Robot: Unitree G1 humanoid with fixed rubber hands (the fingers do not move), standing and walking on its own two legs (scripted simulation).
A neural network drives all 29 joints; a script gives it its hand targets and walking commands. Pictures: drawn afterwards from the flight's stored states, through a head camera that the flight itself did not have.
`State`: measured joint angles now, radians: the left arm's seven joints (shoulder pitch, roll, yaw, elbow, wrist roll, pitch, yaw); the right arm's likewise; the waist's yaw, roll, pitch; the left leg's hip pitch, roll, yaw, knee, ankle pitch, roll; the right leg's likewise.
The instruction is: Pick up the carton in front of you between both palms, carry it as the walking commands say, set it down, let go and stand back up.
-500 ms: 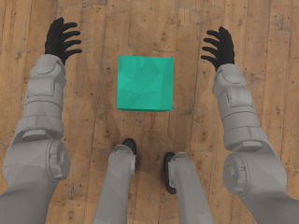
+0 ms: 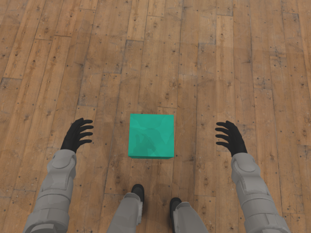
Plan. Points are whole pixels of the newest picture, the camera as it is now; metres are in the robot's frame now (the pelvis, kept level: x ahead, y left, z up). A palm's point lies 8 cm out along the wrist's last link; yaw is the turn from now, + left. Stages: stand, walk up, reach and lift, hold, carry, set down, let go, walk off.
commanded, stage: let go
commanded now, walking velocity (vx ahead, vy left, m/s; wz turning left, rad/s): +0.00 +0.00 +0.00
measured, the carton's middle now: (151, 138) +0.42 +0.03 -0.60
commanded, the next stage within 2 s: stand in 0.82 s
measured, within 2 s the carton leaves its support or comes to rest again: neither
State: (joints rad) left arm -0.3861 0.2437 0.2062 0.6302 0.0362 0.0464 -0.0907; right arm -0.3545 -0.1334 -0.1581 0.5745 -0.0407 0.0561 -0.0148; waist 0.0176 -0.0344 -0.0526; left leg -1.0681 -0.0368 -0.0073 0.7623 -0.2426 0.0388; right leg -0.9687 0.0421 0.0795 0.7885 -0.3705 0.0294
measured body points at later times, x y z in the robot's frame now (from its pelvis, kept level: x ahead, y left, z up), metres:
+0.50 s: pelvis +0.03 -0.03 +0.05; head +0.07 -0.02 +0.50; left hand +0.19 +0.21 -0.03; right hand +0.21 -0.26 -0.03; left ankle +0.04 +0.09 -0.69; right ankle -0.02 -0.14 -0.69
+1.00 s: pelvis +0.04 -0.02 +0.04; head +0.06 -0.01 +0.49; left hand +0.18 +0.26 -0.05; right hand +0.20 -0.29 -0.04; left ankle +0.04 +0.09 -0.69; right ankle -0.02 -0.14 -0.69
